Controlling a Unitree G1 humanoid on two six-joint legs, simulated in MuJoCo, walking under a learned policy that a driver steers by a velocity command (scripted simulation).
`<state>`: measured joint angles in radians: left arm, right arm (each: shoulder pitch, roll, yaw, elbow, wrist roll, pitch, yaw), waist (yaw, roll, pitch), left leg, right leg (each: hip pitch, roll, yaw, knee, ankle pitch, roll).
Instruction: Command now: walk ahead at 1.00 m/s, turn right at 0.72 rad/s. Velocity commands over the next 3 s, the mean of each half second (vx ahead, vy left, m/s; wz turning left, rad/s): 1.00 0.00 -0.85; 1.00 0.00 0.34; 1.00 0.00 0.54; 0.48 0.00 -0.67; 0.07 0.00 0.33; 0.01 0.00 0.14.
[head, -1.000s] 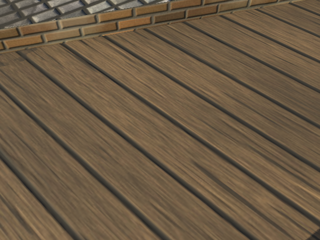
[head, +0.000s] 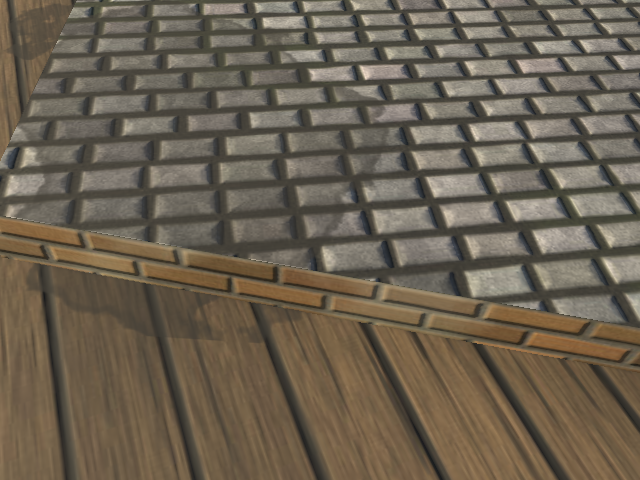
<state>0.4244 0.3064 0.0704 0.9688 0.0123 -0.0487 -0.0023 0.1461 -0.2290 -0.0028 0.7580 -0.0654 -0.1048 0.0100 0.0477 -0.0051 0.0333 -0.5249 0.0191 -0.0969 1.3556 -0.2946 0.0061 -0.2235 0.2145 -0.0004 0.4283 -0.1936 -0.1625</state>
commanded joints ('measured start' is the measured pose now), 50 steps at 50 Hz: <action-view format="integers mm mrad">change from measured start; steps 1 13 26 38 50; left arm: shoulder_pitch -51 -58 -410 -80 -55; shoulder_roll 110 103 -6 73 126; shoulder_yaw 14 38 -57 -15 -68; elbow -83 -159 -378 -182 -81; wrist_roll -12 -10 29 41 -66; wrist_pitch -49 -64 18 -26 -80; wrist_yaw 2 -12 -80 -6 44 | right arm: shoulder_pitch -55 353 146 173 -7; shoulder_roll -91 -312 -122 -69 16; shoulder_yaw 7 -69 -40 -28 42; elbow -141 -91 57 0 -207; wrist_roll -17 6 38 47 77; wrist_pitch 18 -12 -47 35 138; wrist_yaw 14 -52 3 -8 1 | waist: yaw -89 -251 -6 -11 -295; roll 53 71 66 -24 16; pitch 94 -393 57 -71 -187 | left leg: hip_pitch -140 879 298 -391 100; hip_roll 82 248 178 47 -112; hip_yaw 39 -151 223 64 367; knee -224 -842 -1285 451 237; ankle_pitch -3 -131 496 -14 39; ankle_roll -32 44 64 85 174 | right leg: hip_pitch -143 -159 -379 251 -209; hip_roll -269 -147 -267 -514 -386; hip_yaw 438 272 12 308 -349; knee -314 663 426 -136 -298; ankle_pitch -79 198 178 -39 1449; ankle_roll -187 25 59 -5 96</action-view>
